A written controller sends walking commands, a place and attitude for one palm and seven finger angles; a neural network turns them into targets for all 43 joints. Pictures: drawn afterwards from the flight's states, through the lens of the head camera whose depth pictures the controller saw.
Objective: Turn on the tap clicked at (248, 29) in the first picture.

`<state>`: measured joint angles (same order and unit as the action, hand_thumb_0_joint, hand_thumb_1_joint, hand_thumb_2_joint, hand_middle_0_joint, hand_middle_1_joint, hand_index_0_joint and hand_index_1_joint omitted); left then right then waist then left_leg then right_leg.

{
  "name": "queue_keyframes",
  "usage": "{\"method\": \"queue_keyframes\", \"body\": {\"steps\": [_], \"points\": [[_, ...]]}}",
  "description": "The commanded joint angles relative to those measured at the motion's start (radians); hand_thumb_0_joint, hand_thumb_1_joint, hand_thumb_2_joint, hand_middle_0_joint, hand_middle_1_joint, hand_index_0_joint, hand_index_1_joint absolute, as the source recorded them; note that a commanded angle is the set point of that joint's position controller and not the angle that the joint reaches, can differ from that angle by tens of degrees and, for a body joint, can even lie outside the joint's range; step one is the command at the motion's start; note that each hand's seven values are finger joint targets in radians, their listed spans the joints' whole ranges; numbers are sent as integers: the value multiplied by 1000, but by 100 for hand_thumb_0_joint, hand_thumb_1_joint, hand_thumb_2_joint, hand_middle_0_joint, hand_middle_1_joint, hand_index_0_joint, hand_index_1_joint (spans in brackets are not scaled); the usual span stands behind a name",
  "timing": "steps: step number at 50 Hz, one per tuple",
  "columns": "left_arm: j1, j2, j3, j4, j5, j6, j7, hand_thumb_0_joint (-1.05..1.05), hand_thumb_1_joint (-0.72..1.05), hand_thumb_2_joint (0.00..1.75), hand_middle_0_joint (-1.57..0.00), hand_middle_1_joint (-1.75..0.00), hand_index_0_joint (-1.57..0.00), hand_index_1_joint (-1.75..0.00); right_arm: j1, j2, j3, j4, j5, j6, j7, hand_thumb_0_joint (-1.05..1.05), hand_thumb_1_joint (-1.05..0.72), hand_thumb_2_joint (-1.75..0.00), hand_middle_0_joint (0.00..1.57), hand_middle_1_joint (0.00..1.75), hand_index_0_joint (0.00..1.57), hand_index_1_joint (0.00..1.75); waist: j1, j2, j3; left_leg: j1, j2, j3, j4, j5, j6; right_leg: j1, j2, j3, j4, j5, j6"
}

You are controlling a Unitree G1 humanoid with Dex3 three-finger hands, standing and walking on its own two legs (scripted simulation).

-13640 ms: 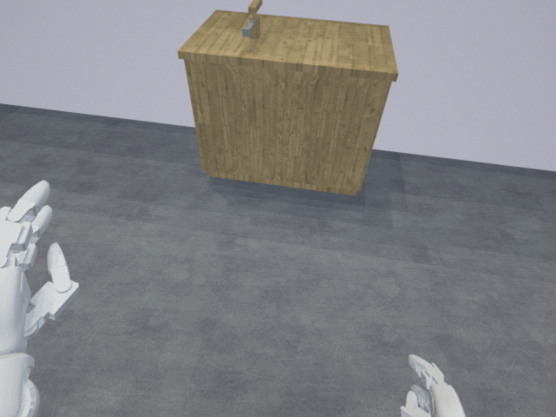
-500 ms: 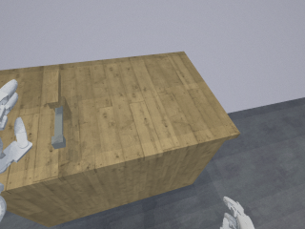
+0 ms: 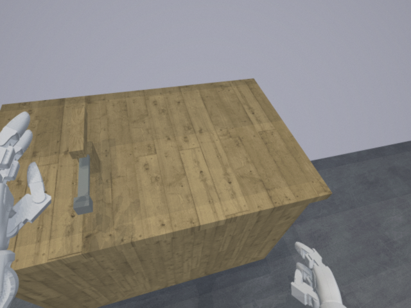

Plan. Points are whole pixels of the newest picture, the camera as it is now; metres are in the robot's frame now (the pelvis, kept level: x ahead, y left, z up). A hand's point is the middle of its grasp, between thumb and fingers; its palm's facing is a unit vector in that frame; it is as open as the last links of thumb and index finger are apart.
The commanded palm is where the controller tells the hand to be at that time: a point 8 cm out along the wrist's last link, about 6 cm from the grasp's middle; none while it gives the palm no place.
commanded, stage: look again from close up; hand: left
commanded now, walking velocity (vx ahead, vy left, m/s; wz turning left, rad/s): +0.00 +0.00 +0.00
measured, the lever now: (83, 204) +0.29 +0.28 +0.01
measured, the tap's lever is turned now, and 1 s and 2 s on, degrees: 0 0 0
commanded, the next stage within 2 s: shuffle to correct the standing spot in 0.26 s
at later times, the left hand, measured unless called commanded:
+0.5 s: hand (57, 201) +0.22 +0.24 +0.16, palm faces +0.37 -0.85 -0.38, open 7.4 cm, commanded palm +0.16 +0.27 +0.17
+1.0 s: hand (79, 242) +0.17 +0.19 +0.15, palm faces +0.32 -0.85 -0.42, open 7.4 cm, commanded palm +0.11 +0.23 +0.17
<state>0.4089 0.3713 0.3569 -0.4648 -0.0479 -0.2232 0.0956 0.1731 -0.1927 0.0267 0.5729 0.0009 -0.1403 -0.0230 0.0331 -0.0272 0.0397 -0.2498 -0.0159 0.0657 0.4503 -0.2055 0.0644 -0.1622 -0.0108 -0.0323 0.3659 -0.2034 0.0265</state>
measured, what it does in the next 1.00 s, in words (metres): lifts its left foot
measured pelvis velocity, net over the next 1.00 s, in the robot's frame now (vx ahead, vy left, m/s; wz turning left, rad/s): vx -0.05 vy -0.05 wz -0.02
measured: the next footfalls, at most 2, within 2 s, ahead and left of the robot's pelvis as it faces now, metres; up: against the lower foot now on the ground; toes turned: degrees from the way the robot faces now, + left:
left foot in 1.02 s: -0.04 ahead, +0.06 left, +0.00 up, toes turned +0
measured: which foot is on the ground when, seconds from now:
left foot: down 0.00-0.84, up 0.86-1.00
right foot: down 0.00-1.00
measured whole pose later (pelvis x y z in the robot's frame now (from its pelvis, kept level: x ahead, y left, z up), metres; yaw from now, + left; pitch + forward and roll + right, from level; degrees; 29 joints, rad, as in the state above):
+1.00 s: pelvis -0.05 -0.05 -0.01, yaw -1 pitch +3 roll -1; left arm 0.51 0.39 0.37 -0.53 -0.07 -0.23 0.12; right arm 0.21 -0.23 -0.01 0.60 0.00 -0.12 -0.04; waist 0.00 -0.01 0.04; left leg -0.32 -0.01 0.00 0.60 -0.33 0.01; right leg -0.37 0.05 -0.04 0.47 -0.16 -0.05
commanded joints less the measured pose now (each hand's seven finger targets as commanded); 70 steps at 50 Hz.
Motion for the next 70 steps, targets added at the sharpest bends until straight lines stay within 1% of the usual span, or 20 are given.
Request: {"method": "queue_keyframes", "body": {"steps": [1, 8, 19, 23, 24, 33, 36, 38, 39, 42, 43, 45, 48, 51, 52, 53, 54, 57, 62, 70], "points": [[-74, 147, 84, -189, -1, -54, 22, 0, 90, 90, -20, -30, -20, -30, -57, -135, -55, -147, 5, -38, -20, 0, -90, -90, 20, 30, 20, 30, -11, 98, -160, 78, 102, -120, -99, 140, -58, 31, -33, 51, -29, 156, -39], [-82, 178, 105, -245, 1, -56, 31, 0, 90, 90, -20, -30, -20, -30, -76, -133, -55, -152, 11, -36, -26, 0, -90, -90, 20, 30, 20, 30, -11, 125, -159, 83, 97, -131, -106, 135, -59, 36, -33, 43, -23, 145, -41], [-31, 147, 87, -196, -10, -48, 25, 0, 90, 90, -20, -30, -20, -30, -61, -137, -54, -147, 10, -25, -26, 0, -90, -90, 20, 30, 20, 30, -13, 79, -150, 70, 96, -132, -114, 143, -55, 30, -26, 38, -39, 143, -36], [-53, 187, 119, -236, -11, -54, 28, 0, 90, 90, -20, -30, -20, -30, -71, -128, -53, -160, 14, -29, -32, 0, -90, -90, 20, 30, 20, 30, -7, 111, -139, 86, 131, -137, -108, 237, -66, 4, -16, 36, -11, 157, -31], [-47, 154, 92, -212, -17, -55, 21, 0, 90, 90, -20, -30, -20, -30, -59, -132, -51, -159, 8, -24, -28, 0, -90, -90, 20, 30, 20, 30, -5, 108, -140, 70, 139, -139, -120, 232, -60, 6, -7, 29, 0, 136, -27], [19, 202, 164, -288, -21, -85, 6, 0, 90, 90, -20, -30, -20, -30, -56, -121, -69, -182, 3, -38, -16, 0, -90, -90, 20, 30, 20, 30, 4, 145, -183, 23, 220, -148, -46, 270, -31, -32, -19, 45, 77, 135, -41], [26, 179, 149, -294, -29, -98, -10, 0, 90, 90, -20, -30, -20, -30, -31, -128, -78, -186, -7, -40, -17, 0, -90, -90, 20, 30, 20, 30, -3, 136, -181, -23, 223, -138, -21, 209, -24, -48, -20, 50, 88, 136, -44], [35, 212, 188, -299, -31, -104, -10, 0, 90, 90, -20, -30, -20, -30, -37, -122, -83, -180, -4, -50, -25, 0, -90, -90, 20, 30, 20, 30, -7, 98, -183, -25, 202, -126, 25, 166, -31, -76, -41, 83, 61, 181, -55], [45, 180, 161, -278, -34, -106, -16, 0, 90, 90, -20, -30, -20, -30, -22, -121, -83, -176, -11, -43, -23, 0, -90, -90, 20, 30, 20, 30, -11, 58, -187, -32, 170, -101, 51, 105, -38, -92, -52, 93, 31, 182, -56], [23, 214, 185, -278, -32, -128, -7, 0, 90, 90, -20, -30, -20, -30, 5, -113, -100, -157, -3, -59, -29, 0, -90, -90, 20, 30, 20, 30, -24, -81, -165, 8, 21, -12, 265, -146, -69, -263, -187, 238, -121, 57, -105], [52, 222, 193, -252, -32, -111, 8, 0, 90, 90, -20, -30, -20, -30, 4, -110, -96, -140, 0, -50, -28, 0, -90, -90, 20, 30, 20, 30, -24, -84, -182, 17, 5, -34, 352, -160, -74, -289, -247, 308, -153, -28, -148], [64, 181, 151, -246, -36, -71, 30, 0, 90, 90, -20, -30, -20, -30, -33, -100, -70, -150, 8, -36, -23, 0, -90, -90, 20, 30, 20, 30, -11, -67, -189, -72, 14, -91, 357, -191, -69, -178, -281, 340, -124, -94, -184], [68, 202, 158, -225, -20, -40, 68, 0, 90, 90, -20, -30, -20, -30, -54, -113, -52, -126, 13, -34, -35, 0, -90, -90, 20, 30, 20, 30, -19, -53, -179, -30, 26, -95, 71, -135, -50, -76, -236, 275, -85, -102, -142], [30, 196, 135, -278, -8, -52, 72, 0, 90, 90, -20, -30, -20, -30, -43, -148, -77, -129, 10, -44, -47, 0, -90, -90, 20, 30, 20, 30, -10, 18, -201, 69, 89, -119, -85, 54, -19, 14, -98, 154, -23, 2, -52], [40, 204, 145, -277, -12, -51, 72, 0, 90, 90, -20, -30, -20, -30, -49, -148, -75, -134, 12, -42, -47, 0, -90, -90, 20, 30, 20, 30, -11, 68, -212, 62, 117, -161, -86, 120, -15, 39, -74, 123, 16, 63, -40], [32, 225, 160, -311, -9, -49, 71, 0, 90, 90, -20, -30, -20, -30, -71, -144, -63, -135, 12, -40, -47, 0, -90, -90, 20, 30, 20, 30, -8, 187, -210, 55, 145, -204, -113, 185, -17, 47, -63, 88, 59, 111, -38], [17, 197, 131, -317, -8, -49, 67, 0, 90, 90, -20, -30, -20, -30, -67, -131, -55, -140, 13, -38, -44, 0, -90, -90, 20, 30, 20, 30, -12, 195, -183, 3, 160, -226, -125, 201, -22, 74, -51, 62, 74, 117, -33], [34, 171, 115, -259, -6, -40, 59, 0, 90, 90, -20, -30, -20, -30, -38, -145, -66, -135, 17, -41, -34, 0, -90, -90, 20, 30, 20, 30, -10, 118, -133, -83, 144, -196, -130, 63, -28, 118, -53, 67, 61, 98, -39], [-10, 134, 82, -174, 4, -35, 48, 0, 90, 90, -20, -30, -20, -30, -18, -146, -66, -126, 18, -34, -23, 0, -90, -90, 20, 30, 20, 30, -17, 78, -60, -116, 118, -185, -156, -105, -28, 80, -44, 84, 12, -5, -42], [-139, 120, 50, -163, 18, -36, 44, 0, 90, 90, -20, -30, -20, -30, -33, -135, -56, -125, 12, -32, -19, 0, -90, -90, 20, 30, 20, 30, -15, 84, -34, -104, 105, -178, -179, -141, -28, 76, -34, 85, -17, -31, -41]]}}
